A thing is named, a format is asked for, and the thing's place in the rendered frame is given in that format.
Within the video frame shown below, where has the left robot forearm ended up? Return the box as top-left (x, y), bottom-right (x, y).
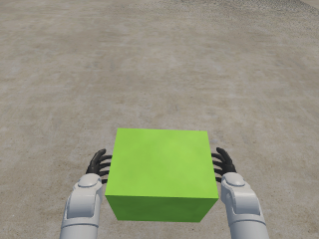
top-left (59, 173), bottom-right (103, 239)

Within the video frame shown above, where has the robot right hand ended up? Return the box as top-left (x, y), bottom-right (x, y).
top-left (211, 147), bottom-right (237, 183)

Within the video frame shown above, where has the right robot forearm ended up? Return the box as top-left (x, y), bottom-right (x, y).
top-left (220, 172), bottom-right (269, 239)

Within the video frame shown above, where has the robot left hand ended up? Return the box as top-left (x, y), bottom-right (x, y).
top-left (86, 148), bottom-right (113, 184)

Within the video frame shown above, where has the carton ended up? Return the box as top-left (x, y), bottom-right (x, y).
top-left (105, 127), bottom-right (219, 223)

